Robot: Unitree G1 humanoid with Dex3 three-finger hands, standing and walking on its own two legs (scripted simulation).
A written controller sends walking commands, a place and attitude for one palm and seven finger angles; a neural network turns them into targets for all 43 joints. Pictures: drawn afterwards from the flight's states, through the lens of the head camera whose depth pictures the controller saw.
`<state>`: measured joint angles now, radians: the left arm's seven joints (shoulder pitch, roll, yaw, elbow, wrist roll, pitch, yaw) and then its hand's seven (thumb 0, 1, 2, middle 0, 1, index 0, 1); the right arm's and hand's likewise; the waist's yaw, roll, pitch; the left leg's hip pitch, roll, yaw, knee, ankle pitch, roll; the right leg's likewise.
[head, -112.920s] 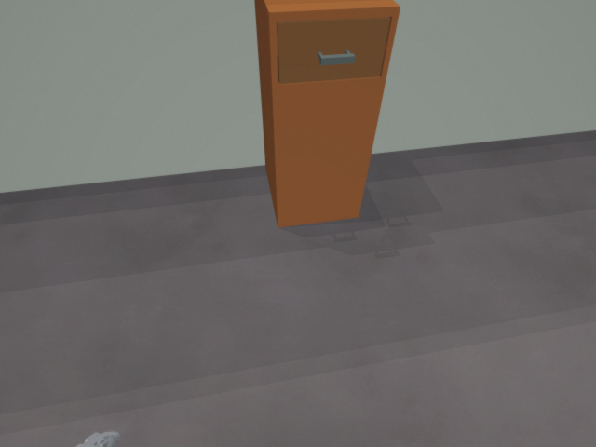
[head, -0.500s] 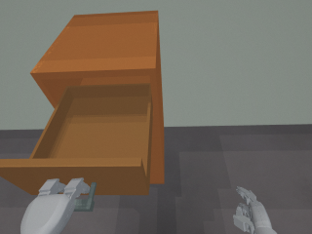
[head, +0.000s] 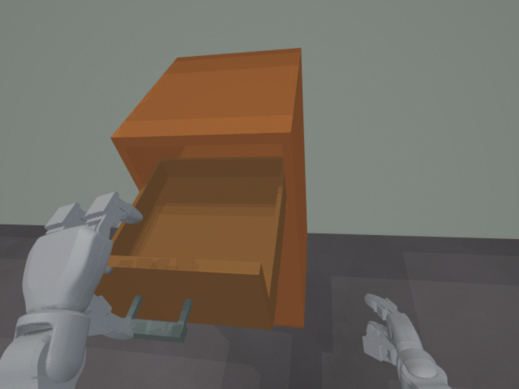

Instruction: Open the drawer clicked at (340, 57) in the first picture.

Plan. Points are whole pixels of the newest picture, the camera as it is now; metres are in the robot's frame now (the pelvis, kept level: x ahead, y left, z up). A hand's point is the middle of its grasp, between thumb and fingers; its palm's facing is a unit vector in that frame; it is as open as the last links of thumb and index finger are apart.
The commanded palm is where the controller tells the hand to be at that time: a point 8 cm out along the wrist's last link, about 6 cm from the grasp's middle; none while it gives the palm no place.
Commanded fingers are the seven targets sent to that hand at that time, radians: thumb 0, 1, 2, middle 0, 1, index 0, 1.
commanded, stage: lift the hand off the handle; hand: left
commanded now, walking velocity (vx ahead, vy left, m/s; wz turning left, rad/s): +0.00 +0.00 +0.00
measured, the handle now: (157, 317) +0.21 +0.22 +0.02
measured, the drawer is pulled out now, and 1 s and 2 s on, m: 0.30 0.30 0.30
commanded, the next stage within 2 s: draw the hand back to the body in 0.02 s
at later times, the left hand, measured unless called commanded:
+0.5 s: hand (92, 303) +0.16 +0.22 +0.16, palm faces +0.11 -0.03 -0.99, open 13.8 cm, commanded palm +0.12 +0.23 +0.21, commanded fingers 0.00 -0.50 0.30 -0.30 -1.20 -0.30 -1.20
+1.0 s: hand (86, 276) +0.17 +0.21 +0.20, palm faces +0.43 -0.83 -0.35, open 13.0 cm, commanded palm +0.11 +0.25 +0.21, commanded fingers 0.00 0.03 0.52 -0.26 -0.86 -0.26 -0.86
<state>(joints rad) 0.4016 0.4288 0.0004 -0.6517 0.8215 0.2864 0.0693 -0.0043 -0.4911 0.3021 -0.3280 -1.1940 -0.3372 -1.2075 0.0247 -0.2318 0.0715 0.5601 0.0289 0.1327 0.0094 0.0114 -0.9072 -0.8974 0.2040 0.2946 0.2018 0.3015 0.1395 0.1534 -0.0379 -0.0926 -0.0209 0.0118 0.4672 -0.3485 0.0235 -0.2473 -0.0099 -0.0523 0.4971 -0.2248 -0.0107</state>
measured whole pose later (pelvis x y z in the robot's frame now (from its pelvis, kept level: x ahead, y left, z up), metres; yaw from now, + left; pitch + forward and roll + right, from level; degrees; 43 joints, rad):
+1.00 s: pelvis -0.03 -0.01 +0.01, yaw +1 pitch -6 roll +0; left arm 0.38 0.31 0.28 -0.50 0.00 -0.19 0.11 -0.01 -0.28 0.39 -0.30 -1.06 -0.30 -1.07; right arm 0.20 -0.19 0.04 0.65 -0.03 -0.22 -0.09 0.01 -0.90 -0.90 0.21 0.29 0.20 0.30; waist 0.08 0.04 0.07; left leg -0.03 0.00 0.00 0.42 -0.29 0.00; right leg -0.15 0.01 -0.07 0.39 -0.14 -0.03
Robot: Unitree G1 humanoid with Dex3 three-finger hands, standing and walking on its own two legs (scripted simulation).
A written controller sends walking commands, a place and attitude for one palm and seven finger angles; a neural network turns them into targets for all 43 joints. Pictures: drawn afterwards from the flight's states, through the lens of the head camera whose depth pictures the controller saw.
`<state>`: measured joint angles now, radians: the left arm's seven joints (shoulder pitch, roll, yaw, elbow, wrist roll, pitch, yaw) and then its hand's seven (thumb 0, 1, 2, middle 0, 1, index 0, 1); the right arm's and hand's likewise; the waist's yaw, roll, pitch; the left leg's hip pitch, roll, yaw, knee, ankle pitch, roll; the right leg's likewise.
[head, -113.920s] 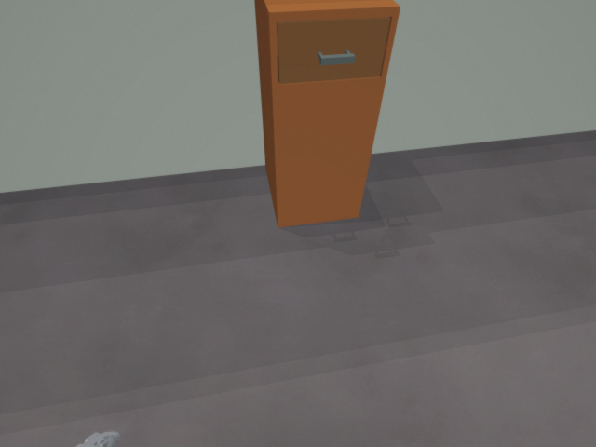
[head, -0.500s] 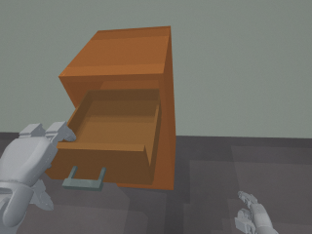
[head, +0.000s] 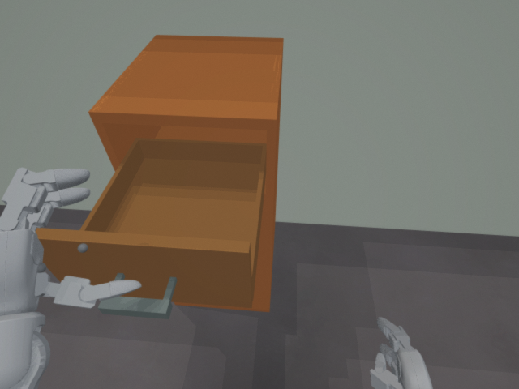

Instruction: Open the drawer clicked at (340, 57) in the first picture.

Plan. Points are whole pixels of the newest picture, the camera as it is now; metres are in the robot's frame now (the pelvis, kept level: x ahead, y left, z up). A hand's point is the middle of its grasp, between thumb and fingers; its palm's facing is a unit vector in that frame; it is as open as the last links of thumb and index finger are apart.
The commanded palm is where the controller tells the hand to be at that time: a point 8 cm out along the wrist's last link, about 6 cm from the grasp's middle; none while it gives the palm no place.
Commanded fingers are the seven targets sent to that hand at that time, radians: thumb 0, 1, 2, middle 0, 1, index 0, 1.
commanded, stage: draw the hand back to the body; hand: left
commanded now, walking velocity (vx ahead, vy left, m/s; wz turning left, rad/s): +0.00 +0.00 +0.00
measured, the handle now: (140, 294) +0.24 +0.23 +0.01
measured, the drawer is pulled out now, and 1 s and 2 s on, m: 0.30 0.30 0.30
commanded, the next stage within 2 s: step back with the hand held close in 0.72 s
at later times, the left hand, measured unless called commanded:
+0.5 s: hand (65, 238) +0.21 +0.26 +0.19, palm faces +0.44 -0.81 -0.40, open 8.8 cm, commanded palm +0.15 +0.30 +0.20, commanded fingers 0.00 0.90 0.90 -0.20 -0.30 -0.20 -0.30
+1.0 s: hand (74, 245) +0.20 +0.24 +0.19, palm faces +0.41 -0.78 -0.46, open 7.4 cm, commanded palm +0.13 +0.29 +0.20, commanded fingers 0.00 0.90 0.90 -0.20 -0.30 -0.20 -0.30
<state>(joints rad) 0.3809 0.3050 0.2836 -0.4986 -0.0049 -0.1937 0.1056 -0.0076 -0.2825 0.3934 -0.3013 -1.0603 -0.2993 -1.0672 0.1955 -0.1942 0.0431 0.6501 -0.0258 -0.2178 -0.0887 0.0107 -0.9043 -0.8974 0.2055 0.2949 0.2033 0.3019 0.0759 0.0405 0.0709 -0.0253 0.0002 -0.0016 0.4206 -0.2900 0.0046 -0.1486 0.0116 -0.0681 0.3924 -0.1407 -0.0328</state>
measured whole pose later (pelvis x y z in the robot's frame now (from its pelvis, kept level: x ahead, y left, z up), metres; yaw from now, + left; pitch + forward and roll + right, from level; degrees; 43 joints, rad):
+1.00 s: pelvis +0.01 +0.01 +0.00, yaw +2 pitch +1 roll -1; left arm 0.51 0.35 0.38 -0.59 -0.01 -0.19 0.11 0.01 0.89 0.90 -0.21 -0.30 -0.21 -0.31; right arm 0.17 -0.23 0.00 0.57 -0.02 -0.09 -0.08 0.01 -0.90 -0.90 0.21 0.30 0.21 0.30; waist 0.01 0.05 0.00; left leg -0.21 0.00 -0.03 0.53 -0.33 0.01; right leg -0.29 0.00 -0.10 0.44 -0.16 -0.03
